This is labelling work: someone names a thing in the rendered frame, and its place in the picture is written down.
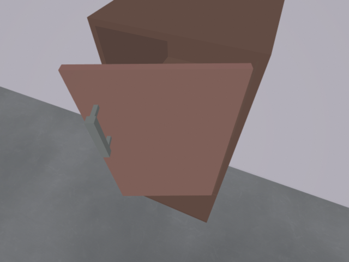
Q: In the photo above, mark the handle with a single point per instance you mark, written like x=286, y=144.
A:
x=96, y=133

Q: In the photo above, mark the cupboard door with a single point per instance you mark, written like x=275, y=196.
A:
x=170, y=124

